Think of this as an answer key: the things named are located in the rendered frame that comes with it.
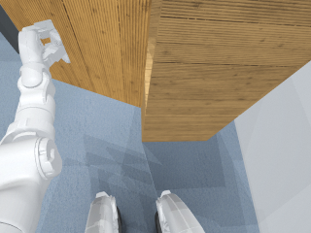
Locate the robot thigh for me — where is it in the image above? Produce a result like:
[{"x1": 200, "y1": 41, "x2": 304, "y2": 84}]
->
[
  {"x1": 155, "y1": 193, "x2": 205, "y2": 233},
  {"x1": 85, "y1": 195, "x2": 118, "y2": 233}
]

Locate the left robot hand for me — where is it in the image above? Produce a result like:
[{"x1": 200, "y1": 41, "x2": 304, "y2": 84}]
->
[{"x1": 17, "y1": 19, "x2": 71, "y2": 70}]

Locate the cupboard door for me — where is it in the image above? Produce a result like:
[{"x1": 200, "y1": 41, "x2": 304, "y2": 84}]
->
[{"x1": 0, "y1": 0, "x2": 152, "y2": 108}]

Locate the robot right thigh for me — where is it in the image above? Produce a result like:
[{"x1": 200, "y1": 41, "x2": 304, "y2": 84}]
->
[{"x1": 155, "y1": 193, "x2": 205, "y2": 233}]

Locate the handle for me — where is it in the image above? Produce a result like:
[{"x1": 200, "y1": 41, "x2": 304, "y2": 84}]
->
[{"x1": 0, "y1": 5, "x2": 19, "y2": 54}]

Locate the robot left thigh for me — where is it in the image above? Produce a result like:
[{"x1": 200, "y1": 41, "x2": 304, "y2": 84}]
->
[{"x1": 85, "y1": 195, "x2": 118, "y2": 233}]

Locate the left robot forearm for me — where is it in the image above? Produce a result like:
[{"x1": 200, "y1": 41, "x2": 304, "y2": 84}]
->
[{"x1": 0, "y1": 62, "x2": 56, "y2": 145}]

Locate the robot left upper arm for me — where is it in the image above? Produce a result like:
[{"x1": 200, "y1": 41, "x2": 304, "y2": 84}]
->
[{"x1": 0, "y1": 136, "x2": 62, "y2": 233}]

